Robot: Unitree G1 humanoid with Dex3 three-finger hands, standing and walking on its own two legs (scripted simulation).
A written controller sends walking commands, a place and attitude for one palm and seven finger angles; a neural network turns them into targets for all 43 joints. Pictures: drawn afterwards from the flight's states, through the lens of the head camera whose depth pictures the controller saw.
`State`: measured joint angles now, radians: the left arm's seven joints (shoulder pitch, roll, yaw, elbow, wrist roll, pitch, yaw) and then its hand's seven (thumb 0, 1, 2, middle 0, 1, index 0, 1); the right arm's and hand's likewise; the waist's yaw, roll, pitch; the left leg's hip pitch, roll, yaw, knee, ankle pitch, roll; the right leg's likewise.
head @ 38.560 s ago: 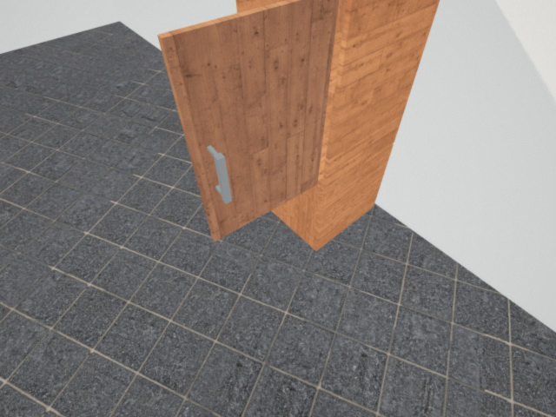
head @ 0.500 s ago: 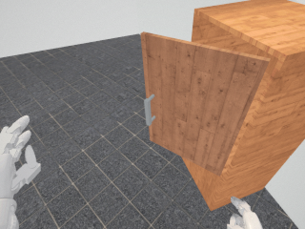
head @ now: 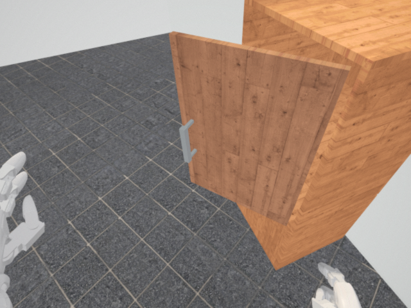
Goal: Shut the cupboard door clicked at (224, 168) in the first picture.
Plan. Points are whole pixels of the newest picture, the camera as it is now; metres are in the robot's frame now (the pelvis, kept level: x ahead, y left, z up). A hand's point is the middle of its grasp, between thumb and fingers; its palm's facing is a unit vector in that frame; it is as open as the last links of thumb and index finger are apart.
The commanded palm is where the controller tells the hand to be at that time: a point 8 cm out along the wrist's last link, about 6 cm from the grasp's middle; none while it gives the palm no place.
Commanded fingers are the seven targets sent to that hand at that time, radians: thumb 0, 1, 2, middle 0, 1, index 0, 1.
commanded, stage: step back with the hand held close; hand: left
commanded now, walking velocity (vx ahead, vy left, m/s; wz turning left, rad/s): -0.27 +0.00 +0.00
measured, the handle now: (189, 141) +0.61 +0.11 -0.07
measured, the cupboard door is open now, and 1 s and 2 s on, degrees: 36 36 36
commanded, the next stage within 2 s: stop stepping back and stand still in 1.26 s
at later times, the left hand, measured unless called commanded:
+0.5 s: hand out of the picture +0.14 +0.30 +0.15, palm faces +0.42 -0.77 -0.48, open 7.4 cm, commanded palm +0.08 +0.33 +0.18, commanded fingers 0.00 0.90 0.90 -0.20 -0.30 -0.20 -0.30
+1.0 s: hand out of the picture +0.07 +0.31 +0.16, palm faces +0.47 -0.74 -0.48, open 7.4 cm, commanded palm +0.00 +0.34 +0.18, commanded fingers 0.00 0.90 0.90 -0.20 -0.30 -0.20 -0.30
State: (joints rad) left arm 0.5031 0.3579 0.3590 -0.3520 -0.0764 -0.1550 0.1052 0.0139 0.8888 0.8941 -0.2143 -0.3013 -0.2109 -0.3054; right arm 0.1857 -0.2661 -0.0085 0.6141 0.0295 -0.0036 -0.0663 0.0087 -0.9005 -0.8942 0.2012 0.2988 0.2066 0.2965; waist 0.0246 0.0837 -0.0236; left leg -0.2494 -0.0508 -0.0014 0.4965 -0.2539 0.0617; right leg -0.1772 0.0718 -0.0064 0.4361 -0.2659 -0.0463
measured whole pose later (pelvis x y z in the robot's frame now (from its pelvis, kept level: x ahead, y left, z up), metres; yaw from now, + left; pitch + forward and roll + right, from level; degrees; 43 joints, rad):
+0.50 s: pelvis -0.06 +0.03 -0.01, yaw -1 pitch +0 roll -1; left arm 0.53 0.41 0.42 -0.44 -0.04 -0.19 0.13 0.01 0.89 0.89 -0.22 -0.30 -0.21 -0.31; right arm 0.21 -0.25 0.01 0.54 0.02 0.03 -0.09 0.01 -0.90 -0.89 0.20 0.30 0.21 0.30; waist 0.01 0.02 -0.01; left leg -0.37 -0.08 0.04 0.56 -0.19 0.11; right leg -0.34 0.04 0.02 0.57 -0.24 0.00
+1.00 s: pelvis -0.12 +0.03 -0.03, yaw +4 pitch +0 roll -4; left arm 0.51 0.47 0.48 -0.54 -0.02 -0.26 0.15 0.01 0.88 0.89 -0.22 -0.30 -0.22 -0.31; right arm 0.23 -0.23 -0.01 0.59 0.00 -0.04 -0.07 0.01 -0.90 -0.89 0.20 0.30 0.21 0.30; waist -0.03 0.01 0.03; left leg -0.54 -0.02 0.06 0.67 -0.13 0.13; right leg -0.42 0.08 0.01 0.80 -0.29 0.01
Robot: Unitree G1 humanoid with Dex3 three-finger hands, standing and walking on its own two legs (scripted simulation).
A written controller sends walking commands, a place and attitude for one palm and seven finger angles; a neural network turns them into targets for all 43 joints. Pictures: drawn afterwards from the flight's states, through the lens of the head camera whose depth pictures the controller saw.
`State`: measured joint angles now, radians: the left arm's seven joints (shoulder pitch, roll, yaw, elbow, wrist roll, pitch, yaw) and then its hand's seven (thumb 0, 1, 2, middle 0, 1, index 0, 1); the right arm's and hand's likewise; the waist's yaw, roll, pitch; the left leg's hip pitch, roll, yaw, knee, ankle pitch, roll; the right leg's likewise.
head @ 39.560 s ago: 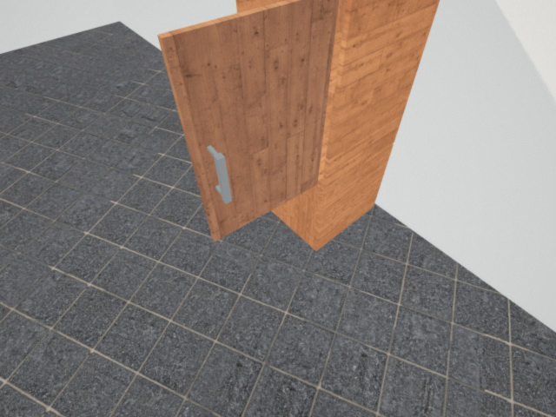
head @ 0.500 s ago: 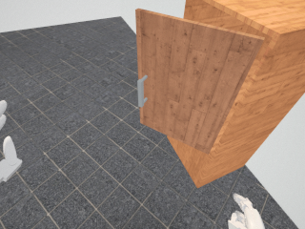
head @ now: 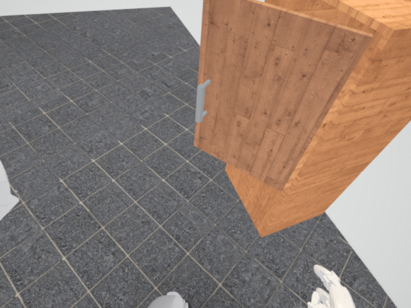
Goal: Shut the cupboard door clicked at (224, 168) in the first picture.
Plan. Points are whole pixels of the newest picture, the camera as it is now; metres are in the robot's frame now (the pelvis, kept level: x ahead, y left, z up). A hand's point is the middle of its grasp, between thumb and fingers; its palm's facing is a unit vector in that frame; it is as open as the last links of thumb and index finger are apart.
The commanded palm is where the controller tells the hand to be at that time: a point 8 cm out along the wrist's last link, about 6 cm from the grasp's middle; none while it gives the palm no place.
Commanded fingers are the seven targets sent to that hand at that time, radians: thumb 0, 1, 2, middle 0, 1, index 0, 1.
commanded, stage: step back with the hand held close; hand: left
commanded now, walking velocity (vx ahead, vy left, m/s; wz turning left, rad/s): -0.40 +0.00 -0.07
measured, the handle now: (203, 101) +0.74 +0.03 -0.05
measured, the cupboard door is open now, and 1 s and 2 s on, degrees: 36 36 36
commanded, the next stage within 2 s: stop stepping back and stand still in 0.26 s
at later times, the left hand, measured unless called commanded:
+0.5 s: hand out of the picture +0.05 +0.22 +0.22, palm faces +0.32 -0.80 -0.51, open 7.4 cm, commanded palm +0.01 +0.27 +0.20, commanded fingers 0.00 0.90 0.90 -0.20 -0.30 -0.20 -0.30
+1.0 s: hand out of the picture +0.00 +0.25 +0.23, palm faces +0.39 -0.74 -0.55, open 7.4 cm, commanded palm -0.05 +0.29 +0.20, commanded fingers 0.00 0.90 0.90 -0.20 -0.30 -0.20 -0.30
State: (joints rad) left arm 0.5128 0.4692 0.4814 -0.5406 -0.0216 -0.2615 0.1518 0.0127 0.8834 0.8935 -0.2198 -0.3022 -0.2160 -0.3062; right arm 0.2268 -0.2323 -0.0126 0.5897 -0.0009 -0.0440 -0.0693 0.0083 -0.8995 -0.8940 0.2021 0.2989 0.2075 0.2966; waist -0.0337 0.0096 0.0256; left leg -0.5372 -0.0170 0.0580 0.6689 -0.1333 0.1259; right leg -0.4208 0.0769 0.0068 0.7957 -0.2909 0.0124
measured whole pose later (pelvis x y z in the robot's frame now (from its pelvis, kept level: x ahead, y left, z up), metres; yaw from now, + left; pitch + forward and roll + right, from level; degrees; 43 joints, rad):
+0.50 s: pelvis -0.15 -0.02 +0.00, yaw -4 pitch -1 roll -2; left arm 0.63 0.60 0.56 -0.67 -0.10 -0.23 0.10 0.01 0.88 0.89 -0.22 -0.30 -0.22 -0.31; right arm 0.21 -0.17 0.00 0.62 0.01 -0.03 -0.04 0.01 -0.90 -0.89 0.20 0.30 0.21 0.30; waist -0.03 -0.07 -0.05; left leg -0.76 0.01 0.00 1.01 -0.30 -0.04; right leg -0.14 0.05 -0.07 0.68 -0.52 -0.06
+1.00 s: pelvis -0.21 +0.01 +0.02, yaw -5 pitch +0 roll +1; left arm 0.60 0.52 0.50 -0.54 -0.05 -0.22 0.17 0.01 0.88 0.89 -0.22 -0.30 -0.22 -0.31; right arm 0.26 -0.16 0.04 0.64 0.00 -0.04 -0.04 0.01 -0.90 -0.89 0.21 0.30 0.21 0.30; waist -0.01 0.00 -0.04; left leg -0.46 0.06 0.04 0.91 -0.45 -0.01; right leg -0.24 0.03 -0.11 0.57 -0.34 -0.09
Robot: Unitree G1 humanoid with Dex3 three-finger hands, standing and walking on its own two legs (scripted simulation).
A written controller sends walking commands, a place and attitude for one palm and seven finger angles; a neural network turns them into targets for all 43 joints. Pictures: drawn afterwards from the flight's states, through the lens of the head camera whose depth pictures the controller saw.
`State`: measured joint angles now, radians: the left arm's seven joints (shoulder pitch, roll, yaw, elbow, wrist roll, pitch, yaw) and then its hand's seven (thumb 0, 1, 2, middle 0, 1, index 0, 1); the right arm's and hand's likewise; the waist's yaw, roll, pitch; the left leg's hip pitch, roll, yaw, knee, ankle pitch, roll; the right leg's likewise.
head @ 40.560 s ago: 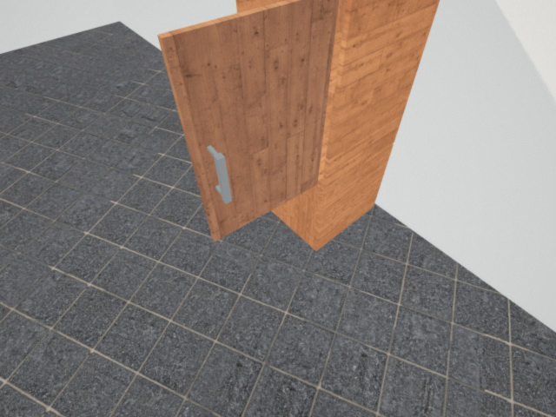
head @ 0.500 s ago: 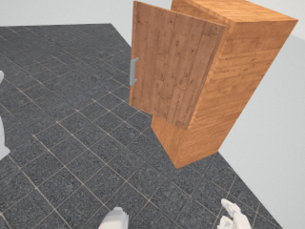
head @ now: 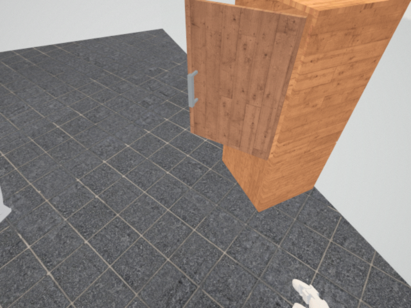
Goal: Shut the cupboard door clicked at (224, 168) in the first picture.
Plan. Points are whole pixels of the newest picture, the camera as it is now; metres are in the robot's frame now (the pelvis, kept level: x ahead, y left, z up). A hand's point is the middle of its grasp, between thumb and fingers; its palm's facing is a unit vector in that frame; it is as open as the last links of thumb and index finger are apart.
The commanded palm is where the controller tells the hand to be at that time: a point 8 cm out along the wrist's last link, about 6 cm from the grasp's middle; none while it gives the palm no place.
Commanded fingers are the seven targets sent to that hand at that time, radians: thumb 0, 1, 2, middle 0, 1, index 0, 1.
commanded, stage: stop stepping back and stand still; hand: left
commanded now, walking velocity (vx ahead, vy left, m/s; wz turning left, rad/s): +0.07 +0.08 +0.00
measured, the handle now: (193, 89) +0.95 +0.10 -0.07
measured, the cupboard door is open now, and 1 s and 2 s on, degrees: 36 36 36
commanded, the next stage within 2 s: let the arm hang, fingers relaxed in 0.06 s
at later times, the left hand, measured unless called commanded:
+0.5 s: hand out of the picture +0.08 +0.19 -0.16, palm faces +0.12 -0.97 -0.19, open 6.8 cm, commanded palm none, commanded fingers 0.00 0.90 0.90 -0.20 -0.30 -0.20 -0.30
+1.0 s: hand out of the picture -0.01 +0.21 -0.17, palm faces +0.05 -0.99 -0.16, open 7.4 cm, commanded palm none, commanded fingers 0.00 0.90 0.90 -0.20 -0.30 -0.20 -0.30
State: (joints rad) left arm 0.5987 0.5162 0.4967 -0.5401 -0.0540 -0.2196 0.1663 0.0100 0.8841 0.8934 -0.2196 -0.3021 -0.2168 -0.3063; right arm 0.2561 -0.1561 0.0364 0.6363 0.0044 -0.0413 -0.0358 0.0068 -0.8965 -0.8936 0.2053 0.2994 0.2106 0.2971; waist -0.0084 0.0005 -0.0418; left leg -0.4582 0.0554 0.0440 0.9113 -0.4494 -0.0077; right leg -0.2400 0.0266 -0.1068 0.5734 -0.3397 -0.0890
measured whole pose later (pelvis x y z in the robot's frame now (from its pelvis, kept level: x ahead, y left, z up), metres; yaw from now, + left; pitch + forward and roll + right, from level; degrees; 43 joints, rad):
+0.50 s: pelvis +0.01 +0.01 -0.01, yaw +4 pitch -1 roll +0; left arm 0.31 0.17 0.02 0.78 0.01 0.00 0.02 -0.07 1.00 0.89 -0.22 -0.30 -0.21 -0.30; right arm 0.24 -0.18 0.02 0.87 -0.03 0.05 0.00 0.01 -0.90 -0.89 0.20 0.30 0.20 0.30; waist 0.00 -0.01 0.04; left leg -0.37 0.03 0.02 0.62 -0.19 0.00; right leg -0.23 0.03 -0.09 0.63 -0.39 -0.06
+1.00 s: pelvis +0.01 +0.05 +0.01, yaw +1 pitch -3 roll +0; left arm 0.33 0.14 0.00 1.14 0.01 0.01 0.03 0.00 0.91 0.89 -0.20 -0.30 -0.20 -0.30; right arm 0.31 -0.14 0.00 1.13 -0.02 0.02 -0.04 0.00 -0.91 -0.89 0.20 0.30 0.20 0.30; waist -0.01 -0.01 0.03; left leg -0.21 0.01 0.09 0.40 -0.14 0.04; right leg -0.08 0.01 -0.02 0.39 -0.26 -0.01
